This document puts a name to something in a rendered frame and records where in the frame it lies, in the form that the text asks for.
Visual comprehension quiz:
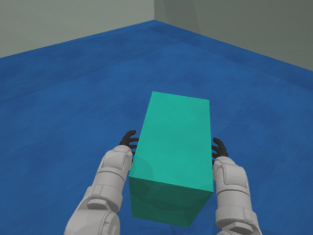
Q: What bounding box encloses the carton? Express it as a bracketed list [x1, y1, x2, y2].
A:
[128, 91, 214, 228]

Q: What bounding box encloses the robot left forearm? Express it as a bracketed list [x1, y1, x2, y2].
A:
[64, 145, 133, 235]

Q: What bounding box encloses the robot left hand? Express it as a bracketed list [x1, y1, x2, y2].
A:
[119, 130, 139, 163]

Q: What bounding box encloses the robot left upper arm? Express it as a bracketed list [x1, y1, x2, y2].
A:
[65, 209, 120, 235]

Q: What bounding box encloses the robot right forearm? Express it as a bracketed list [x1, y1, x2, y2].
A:
[212, 156, 262, 235]

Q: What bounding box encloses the robot right hand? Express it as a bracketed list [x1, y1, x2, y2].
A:
[211, 137, 229, 165]

